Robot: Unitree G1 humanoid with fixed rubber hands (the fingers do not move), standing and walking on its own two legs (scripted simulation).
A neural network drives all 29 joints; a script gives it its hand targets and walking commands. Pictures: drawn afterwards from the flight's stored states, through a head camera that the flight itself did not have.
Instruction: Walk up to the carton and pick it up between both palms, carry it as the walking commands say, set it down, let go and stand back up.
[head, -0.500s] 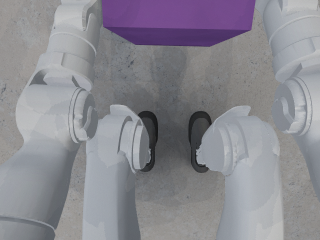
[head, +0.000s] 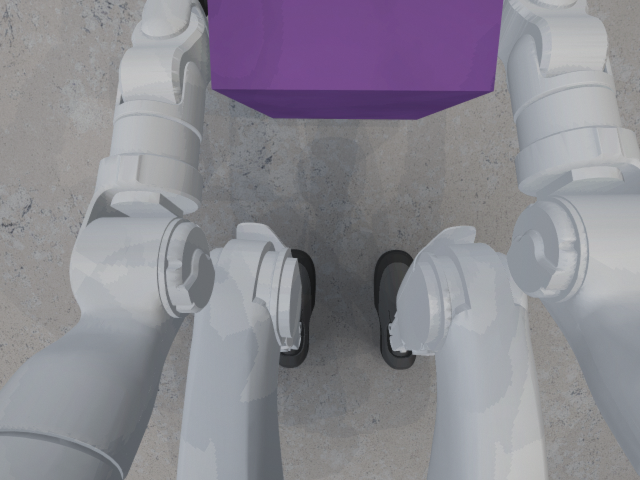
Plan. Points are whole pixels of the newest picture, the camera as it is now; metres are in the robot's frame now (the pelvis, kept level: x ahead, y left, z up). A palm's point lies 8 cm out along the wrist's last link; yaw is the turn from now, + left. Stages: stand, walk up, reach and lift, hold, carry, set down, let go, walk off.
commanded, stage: reach and lift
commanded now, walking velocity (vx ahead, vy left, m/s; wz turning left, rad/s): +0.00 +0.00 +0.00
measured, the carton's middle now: (349, 4) +0.56 +0.01 -0.19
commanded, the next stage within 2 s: none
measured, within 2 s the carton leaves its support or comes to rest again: neither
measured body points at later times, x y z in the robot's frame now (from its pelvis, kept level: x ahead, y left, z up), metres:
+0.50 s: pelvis +0.00 +0.00 +0.05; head +0.34 +0.01 +0.35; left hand +0.55 +0.16 -0.06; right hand +0.57 -0.15 -0.06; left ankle +0.10 +0.10 -0.34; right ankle +0.10 -0.09 -0.34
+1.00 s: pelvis +0.01 +0.00 +0.11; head +0.31 +0.00 +0.44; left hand +0.53 +0.16 +0.01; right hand +0.55 -0.15 +0.02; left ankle +0.10 +0.10 -0.34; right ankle +0.10 -0.09 -0.34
